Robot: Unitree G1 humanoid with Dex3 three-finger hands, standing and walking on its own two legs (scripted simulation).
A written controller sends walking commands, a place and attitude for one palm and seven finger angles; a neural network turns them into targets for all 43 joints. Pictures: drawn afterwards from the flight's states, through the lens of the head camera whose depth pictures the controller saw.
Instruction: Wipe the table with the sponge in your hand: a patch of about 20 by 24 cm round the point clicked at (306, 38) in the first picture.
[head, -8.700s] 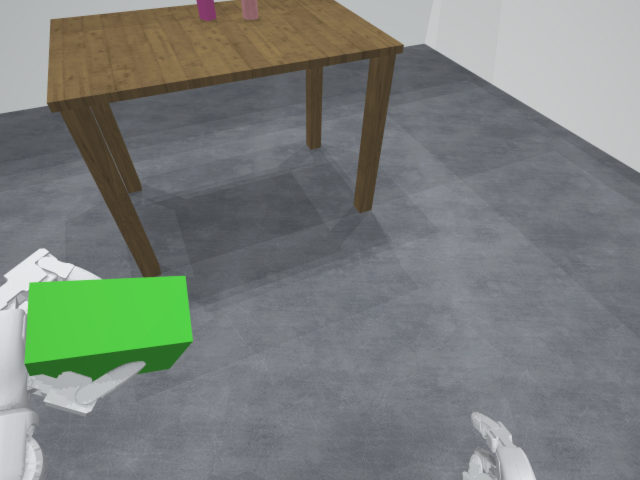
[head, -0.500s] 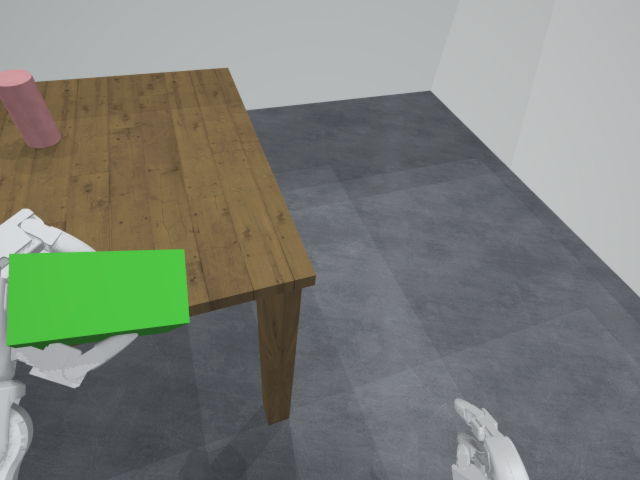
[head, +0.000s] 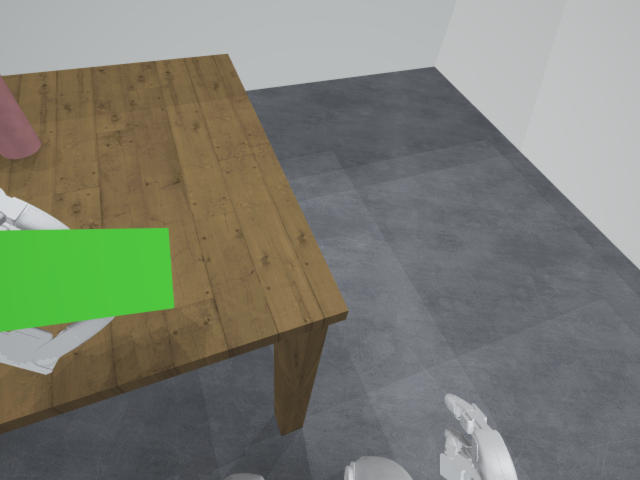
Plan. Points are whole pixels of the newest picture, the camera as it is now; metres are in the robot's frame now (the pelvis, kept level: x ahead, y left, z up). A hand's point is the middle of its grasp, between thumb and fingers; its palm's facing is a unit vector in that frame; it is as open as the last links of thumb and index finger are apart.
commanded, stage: come to a stop and stand still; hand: left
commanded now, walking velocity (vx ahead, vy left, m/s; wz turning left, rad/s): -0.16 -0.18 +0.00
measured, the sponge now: (103, 276) +0.25 +0.22 +0.17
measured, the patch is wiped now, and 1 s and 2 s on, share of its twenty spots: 0.00 0.00 0.00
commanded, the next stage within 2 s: look again from close up in 0.90 s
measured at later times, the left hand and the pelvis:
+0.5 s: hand (14, 250) +0.26 +0.29 +0.19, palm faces +0.45 -0.82 -0.35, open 10.1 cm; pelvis +0.04 +0.03 +0.02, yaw +0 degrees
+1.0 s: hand out of the picture +0.29 +0.32 +0.20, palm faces +0.44 -0.78 -0.45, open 10.1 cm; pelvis +0.05 +0.04 +0.03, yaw +0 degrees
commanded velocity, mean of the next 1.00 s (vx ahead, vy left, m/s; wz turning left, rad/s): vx -0.05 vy -0.01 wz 0.00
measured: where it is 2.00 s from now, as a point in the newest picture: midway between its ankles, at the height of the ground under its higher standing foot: outside the picture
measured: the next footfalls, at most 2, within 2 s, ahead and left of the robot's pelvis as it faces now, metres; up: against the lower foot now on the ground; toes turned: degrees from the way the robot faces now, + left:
right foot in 0.12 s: +0.08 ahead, -0.08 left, +0.00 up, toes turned +1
left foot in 0.34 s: +0.10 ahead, +0.15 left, +0.00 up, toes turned +1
